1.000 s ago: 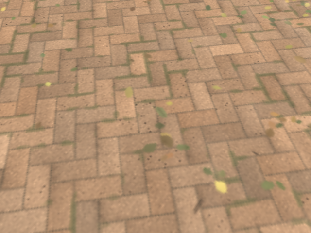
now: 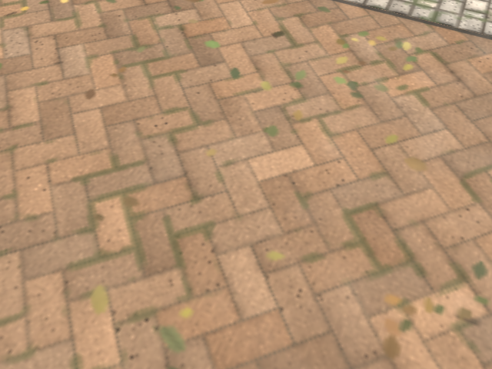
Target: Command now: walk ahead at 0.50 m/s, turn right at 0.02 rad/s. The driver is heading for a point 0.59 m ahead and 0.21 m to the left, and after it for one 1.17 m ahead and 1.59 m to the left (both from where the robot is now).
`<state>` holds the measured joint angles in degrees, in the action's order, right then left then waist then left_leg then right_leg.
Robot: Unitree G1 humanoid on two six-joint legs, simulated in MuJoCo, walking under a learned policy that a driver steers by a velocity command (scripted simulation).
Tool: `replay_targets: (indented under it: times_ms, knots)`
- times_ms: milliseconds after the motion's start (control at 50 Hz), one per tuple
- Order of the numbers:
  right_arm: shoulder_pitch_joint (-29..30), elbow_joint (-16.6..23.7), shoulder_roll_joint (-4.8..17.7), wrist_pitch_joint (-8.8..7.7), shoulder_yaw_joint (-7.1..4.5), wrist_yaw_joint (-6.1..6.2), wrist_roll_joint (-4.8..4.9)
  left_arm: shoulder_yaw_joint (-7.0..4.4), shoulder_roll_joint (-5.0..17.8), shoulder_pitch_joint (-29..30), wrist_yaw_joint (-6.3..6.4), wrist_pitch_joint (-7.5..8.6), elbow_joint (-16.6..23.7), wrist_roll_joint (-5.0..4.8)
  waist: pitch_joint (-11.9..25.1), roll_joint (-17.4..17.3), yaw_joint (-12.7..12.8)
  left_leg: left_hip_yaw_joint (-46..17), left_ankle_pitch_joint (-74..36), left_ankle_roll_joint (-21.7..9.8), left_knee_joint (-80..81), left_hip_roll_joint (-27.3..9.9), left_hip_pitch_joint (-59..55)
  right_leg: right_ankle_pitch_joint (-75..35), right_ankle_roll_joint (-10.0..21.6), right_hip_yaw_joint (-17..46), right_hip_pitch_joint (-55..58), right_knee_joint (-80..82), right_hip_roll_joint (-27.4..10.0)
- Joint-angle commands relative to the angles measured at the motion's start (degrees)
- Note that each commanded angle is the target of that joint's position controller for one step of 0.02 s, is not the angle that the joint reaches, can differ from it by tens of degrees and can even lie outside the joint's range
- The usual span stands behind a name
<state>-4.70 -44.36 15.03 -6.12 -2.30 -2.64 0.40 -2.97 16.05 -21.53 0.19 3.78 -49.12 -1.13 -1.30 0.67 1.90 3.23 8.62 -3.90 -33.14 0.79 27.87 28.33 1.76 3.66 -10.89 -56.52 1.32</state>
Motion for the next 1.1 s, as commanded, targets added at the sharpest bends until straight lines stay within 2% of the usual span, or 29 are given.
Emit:
replay_targets:
  times_ms: [20, 40, 60, 120, 220, 300, 360, 400, 420, 440, 460, 480, 500, 540, 580, 620, 680, 740, 780, 820, 840, 860, 880, 900, 920, 940, 960, 1000, 1100]
  knots:
    - [-11.73, -0.05, 8.12, 0.24, -2.31, 0.75, 0.11, -1.01, 7.52, 4.45, -0.08, 2.79, 6.82, -1.07, 8.84, -4.22, -6.35, -30.1, 7.84, -10.75, 17.37, -18.84, -34.0, -5.99, 1.14, 2.14, -32.36, -17.99, -5.15]
    - [-9.01, 0.3, 6.66, 0.22, -1.86, 0.64, -0.38, -1.25, 7.06, 6.11, 0.17, 2.6, 7.07, 0.06, 5.15, -2.79, -4.7, -25.4, 1.88, -10.31, 18.97, -16.82, -26.5, -9.15, 0.88, 1.44, -30.06, -14.36, -6.94]
    - [-7.89, 0.39, 5.64, -0.04, -1.48, 0.57, -1.07, -1.45, 6.47, 4.74, 0.24, 2.02, 6.91, 0.43, 4.6, -4.33, -2.64, -22.21, -1.84, -9.81, 20.45, -15.17, -22.14, -11.35, 0.82, 1.9, -26.19, -12.11, -8.53]
    - [-8.39, -0.77, 6.41, -0.79, -1.72, 0.57, -0.59, -1.1, 3.84, 2.74, 0.53, 0.43, 6.24, 0.55, 3.29, -4.87, -0.85, -16.03, -8.19, -10.75, 24.09, -13.58, -17.32, -13.59, -0.47, 0.71, -23.85, -7.16, -9.41]
    - [-11.89, -2.62, 8.46, 0.0, -2.21, 1.87, -0.13, -0.65, 2.45, 11.71, 0.38, 0.51, 8.67, 1.0, 0.62, -3.63, -3.07, -9.42, -13.03, -9.15, 25.93, -11.69, -19.41, -27.57, -2.23, -0.79, -28.66, 8.23, -9.43]
    - [-15.84, -4.69, 8.87, 1.3, -1.95, 2.49, 0.14, -0.09, 0.88, 18.99, -0.55, 1.51, 10.4, 1.28, -0.21, -3.91, -5.71, -5.37, -25.98, -6.75, 21.5, -9.48, -19.71, -34.87, -2.4, -3.87, -21.69, 21.32, -5.05]
    - [-16.74, -5.46, 9.36, 2.68, -2.09, 2.99, 0.53, -0.54, 2.27, 21.02, -1.29, 2.11, 11.41, 1.29, 0.63, -5.63, -5.55, -8.68, -27.27, -5.89, 15.71, -10.94, -24.21, -32.74, -1.49, -2.48, -20.14, 26.41, -2.84]
    - [-14.03, -4.63, 10.43, 3.22, -2.59, 3.49, 0.92, -1.5, 4.85, 17.22, -1.21, 2.49, 10.58, 1.83, 2.7, -6.78, -2.59, -11.54, -26.65, -4.03, 10.02, -11.12, -25.61, -31.39, -0.01, -1.68, -14.96, 30.43, -2.06]
    - [-12.43, -3.88, 9.95, 3.35, -2.51, 3.63, 0.99, -2.19, 6.36, 12.22, -0.83, 2.75, 8.89, 2.26, 5.25, -6.04, -0.05, -11.02, -27.04, -2.39, 4.47, -8.69, -24.34, -36.88, 1.2, -2.68, -7.43, 33.93, -1.8]
    - [-12.5, -2.3, 7.42, 3.05, -1.71, 3.63, 0.09, -3.11, 10.13, 6.63, -0.22, 2.95, 8.08, 3.16, 11.98, -1.85, 1.41, -9.22, -17.18, 0.08, -6.2, -4.76, -17.69, -57.08, 4.02, 1.75, 6.3, 30.26, -8.58]
    - [-19.64, -2.09, 1.86, 2.5, -0.17, 3.37, -0.58, -3.66, 13.33, 3.15, 0.48, 1.98, 8.48, 4.24, 20.14, 11.36, -0.01, -5.45, 16.79, 4.25, -26.26, 2.63, 1.64, -78.91, 13.1, 15.94, 27.19, 25.33, -24.99]
    - [-23.43, -2.74, 4.59, 2.51, -0.34, 3.1, 0.49, -2.83, 10.17, 2.27, 0.4, 0.88, 9.45, 2.94, 28.86, 15.2, 0.84, -9.82, 34.9, 5.21, -37.39, 2.82, 5.87, -74.71, 17.33, 23.25, 29.79, 26.42, -29.49]
    - [-20.34, -2.45, 9.27, 3.28, -1.94, 3.15, 1.63, -2.25, 7.7, 5.08, 0.44, -0.01, 10.28, 2.22, 24.43, 9.66, 1.11, -10.3, 31.13, 5.82, -41.46, 0.07, 8.81, -61.94, 15.72, 18.96, 23.8, 29.33, -26.38]
    - [-14.84, -1.12, 8.19, 5.8, -2.49, 4.04, 1.28, -1.22, 4.6, 11.96, 1.03, -0.97, 10.18, 1.5, 12.77, 5.42, -1.15, -7.35, 24.03, 7.44, -39.06, -3.78, 10.59, -41.37, 12.57, 10.99, 9.11, 34.97, -21.1]
    - [-16.1, -0.65, 6.15, 8.58, -2.59, 4.83, 0.84, -1.5, 5.36, 16.79, 1.01, -1.32, 9.84, 2.65, 7.55, 8.03, -3.96, -5.01, 19.09, 8.27, -35.12, -4.35, 2.51, -29.22, 11.43, 4.72, -5.28, 40.93, -17.89]
    - [-16.38, 0.34, 5.09, 9.5, -2.68, 5.05, 0.43, -1.83, 5.99, 18.85, 1.17, -1.09, 9.58, 3.0, 6.48, 8.47, -4.79, -3.63, 16.23, 8.03, -31.18, -4.36, -0.73, -27.4, 11.96, 0.79, -9.2, 43.15, -17.76]
    - [-13.09, 2.42, 4.71, 9.52, -2.55, 4.44, 0.02, -2.31, 7.05, 19.7, 1.81, -1.14, 8.76, 2.31, 7.85, 6.98, -4.01, -3.29, 11.37, 6.64, -22.38, -5.61, -3.36, -27.81, 12.17, -2.29, -7.7, 43.22, -19.06]
    - [-10.67, 4.09, 5.79, 9.66, -2.87, 3.43, 0.07, -2.78, 8.53, 19.42, 2.11, -2.06, 7.71, 1.68, 8.34, 7.08, -3.24, -1.84, 10.12, 5.31, -16.32, -5.36, -6.14, -25.07, 11.57, -3.66, -5.4, 42.77, -20.53]
    - [-10.07, 4.92, 6.41, 9.9, -3.27, 2.83, 0.06, -3.04, 9.27, 19.05, 1.95, -2.71, 6.9, 1.02, 7.81, 7.08, -3.2, -0.67, 10.53, 3.95, -11.55, -4.8, -8.01, -22.61, 10.26, -4.23, -3.76, 41.41, -21.26]
    - [-12.44, 4.26, 6.33, 9.87, -3.76, 2.42, -0.14, -3.12, 9.16, 19.47, 1.9, -3.47, 6.06, 0.09, 7.46, 5.86, -4.86, 1.57, 6.06, 1.54, -2.01, -2.71, -13.56, -18.07, 6.98, -6.64, -4.45, 37.11, -19.71]
    - [-14.31, 3.65, 7.59, 9.83, -4.42, 2.63, -0.57, -2.83, 7.45, 17.6, 1.81, -3.92, 4.96, -0.13, 6.3, 2.95, -5.13, -0.04, 3.28, -0.46, 3.29, -1.91, -16.87, -13.79, 3.61, -8.84, -7.06, 31.84, -17.22]
    - [-15.33, 4.3, 12.57, 9.65, -5.73, 3.51, -0.78, -2.24, 4.45, 15.43, 1.41, -4.38, 4.56, 0.79, 3.59, -10.36, -3.82, -15.38, -7.26, -4.82, 12.73, -11.49, -20.35, -5.73, -2.17, -15.13, -15.8, 16.66, -10.58]
    - [-13.65, 6.62, 18.59, 9.17, -6.5, 3.93, -1.51, -2.15, 4.22, 19.03, 1.74, -4.17, 7.88, 2.05, 0.73, -20.48, -3.57, -33.65, -13.05, -14.68, 16.83, -22.51, -20.04, 8.7, -5.94, -12.07, -29.94, 3.59, -1.79]
    - [-13.8, 6.93, 16.37, 7.59, -5.99, 3.6, -2.94, -2.77, 6.0, 23.62, 2.03, -3.96, 8.72, 2.13, 3.05, -14.01, -5.92, -33.08, -9.96, -16.36, 17.85, -21.69, -17.32, 8.42, -4.81, -3.07, -29.7, -5.72, -1.86]
    - [-10.89, 7.29, 15.03, 6.33, -5.54, 3.59, -2.63, -3.13, 6.43, 22.19, 2.12, -4.07, 8.33, 1.18, 3.25, -11.89, -3.58, -28.09, -7.78, -13.31, 17.47, -18.93, -17.24, 2.73, -3.7, -0.95, -30.09, -7.92, -2.61]
    - [-7.26, 8.11, 13.27, 5.84, -5.24, 3.77, -1.28, -3.54, 6.73, 19.89, 2.54, -4.23, 6.68, 1.3, 3.74, -8.74, -1.82, -24.4, -5.74, -9.75, 16.37, -16.08, -17.6, -2.17, -3.38, -0.18, -29.87, -7.77, -3.33]
    - [-5.14, 8.68, 11.39, 5.83, -4.58, 4.0, -0.23, -3.88, 7.44, 19.06, 2.94, -4.3, 5.89, 1.87, 4.34, -8.4, -1.3, -22.5, -7.14, -8.01, 15.67, -14.94, -17.67, -5.08, -3.58, -0.09, -29.43, -7.63, -3.4]
    - [-5.55, 9.2, 9.81, 6.04, -3.83, 4.54, -0.3, -3.9, 6.66, 18.44, 2.73, -3.94, 5.79, 1.87, 6.57, -7.81, -0.87, -20.65, -13.32, -7.94, 14.51, -13.14, -17.86, -8.49, -4.23, -0.27, -26.45, -9.0, -2.2]
    - [-8.55, 9.64, 11.34, 6.74, -4.54, 5.5, 0.13, -2.79, 4.37, 20.96, 2.18, -3.25, 6.79, 1.07, 7.11, -8.41, -2.87, -22.5, -12.51, -8.38, 12.81, -11.95, -23.0, -10.59, -5.81, 0.85, -24.95, 5.63, -0.92]
